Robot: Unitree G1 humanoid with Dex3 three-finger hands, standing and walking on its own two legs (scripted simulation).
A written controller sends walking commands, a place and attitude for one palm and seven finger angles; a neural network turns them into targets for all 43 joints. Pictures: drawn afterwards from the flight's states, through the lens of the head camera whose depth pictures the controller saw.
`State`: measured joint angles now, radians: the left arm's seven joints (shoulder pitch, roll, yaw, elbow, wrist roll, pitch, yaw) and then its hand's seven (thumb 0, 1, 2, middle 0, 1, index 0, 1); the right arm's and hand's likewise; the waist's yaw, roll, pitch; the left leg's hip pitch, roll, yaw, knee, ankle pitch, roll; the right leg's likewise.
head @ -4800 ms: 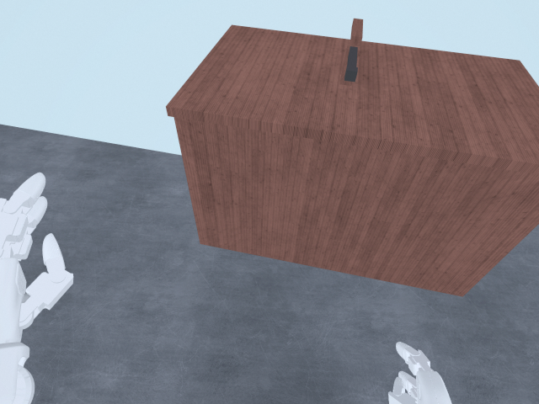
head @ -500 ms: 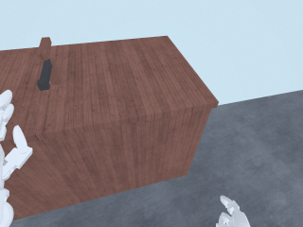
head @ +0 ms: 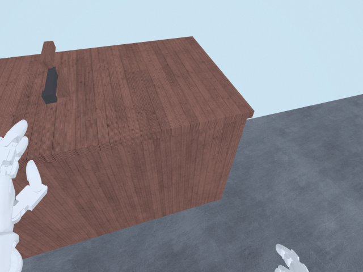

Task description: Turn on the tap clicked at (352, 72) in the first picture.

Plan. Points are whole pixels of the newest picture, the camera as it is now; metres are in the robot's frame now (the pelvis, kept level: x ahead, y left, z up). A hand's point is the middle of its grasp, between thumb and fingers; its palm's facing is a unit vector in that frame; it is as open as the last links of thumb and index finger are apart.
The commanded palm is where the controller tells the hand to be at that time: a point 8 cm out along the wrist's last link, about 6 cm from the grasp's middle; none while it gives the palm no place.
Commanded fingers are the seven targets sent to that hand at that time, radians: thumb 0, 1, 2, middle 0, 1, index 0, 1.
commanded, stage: look again from close up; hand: left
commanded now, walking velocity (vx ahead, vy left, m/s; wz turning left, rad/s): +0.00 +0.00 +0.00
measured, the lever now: (49, 96) +0.53 +0.41 +0.09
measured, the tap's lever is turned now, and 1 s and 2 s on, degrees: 0 0 0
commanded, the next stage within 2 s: shuffle to correct the standing spot in 0.40 s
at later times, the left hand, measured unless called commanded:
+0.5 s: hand (29, 191) +0.21 +0.28 +0.14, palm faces +0.36 -0.86 -0.36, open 7.4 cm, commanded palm +0.15 +0.30 +0.18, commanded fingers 0.00 0.90 0.90 -0.20 -0.30 -0.20 -0.30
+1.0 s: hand (16, 145) +0.28 +0.32 +0.17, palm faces +0.39 -0.85 -0.35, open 7.4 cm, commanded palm +0.22 +0.35 +0.18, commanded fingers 0.00 0.90 0.90 -0.20 -0.30 -0.20 -0.30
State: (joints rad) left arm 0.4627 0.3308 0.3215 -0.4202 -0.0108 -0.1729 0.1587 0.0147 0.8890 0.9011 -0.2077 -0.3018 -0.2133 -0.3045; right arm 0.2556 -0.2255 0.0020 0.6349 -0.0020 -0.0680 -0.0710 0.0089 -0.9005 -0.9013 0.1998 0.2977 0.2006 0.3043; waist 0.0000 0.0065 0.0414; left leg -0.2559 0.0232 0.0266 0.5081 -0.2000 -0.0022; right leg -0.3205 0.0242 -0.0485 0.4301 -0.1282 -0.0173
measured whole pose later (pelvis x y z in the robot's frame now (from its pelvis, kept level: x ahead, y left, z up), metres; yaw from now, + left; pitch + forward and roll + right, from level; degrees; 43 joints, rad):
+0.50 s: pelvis -0.02 +0.02 -0.01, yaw -2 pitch -4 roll -1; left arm 0.36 0.36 0.36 -0.38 -0.01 -0.21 0.06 0.02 0.88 0.90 -0.22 -0.30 -0.22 -0.31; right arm 0.27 -0.17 0.05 0.60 -0.01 -0.15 -0.01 0.01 -0.90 -0.90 0.20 0.30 0.20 0.30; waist 0.05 -0.06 0.09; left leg -0.30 0.00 0.05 0.58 -0.24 0.03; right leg -0.32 0.03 -0.02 0.55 -0.23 -0.03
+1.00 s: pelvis +0.06 +0.07 +0.00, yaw +0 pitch -2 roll -1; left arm 0.39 0.35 0.38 -0.49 -0.02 -0.21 0.09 0.02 0.89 0.90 -0.21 -0.30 -0.21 -0.30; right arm 0.28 -0.15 0.03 0.60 -0.01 -0.14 0.02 0.01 -0.90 -0.90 0.20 0.30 0.20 0.30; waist 0.01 -0.05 0.05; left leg -0.18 -0.08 0.07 0.50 -0.30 0.10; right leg -0.54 0.00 -0.06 1.05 -0.33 -0.02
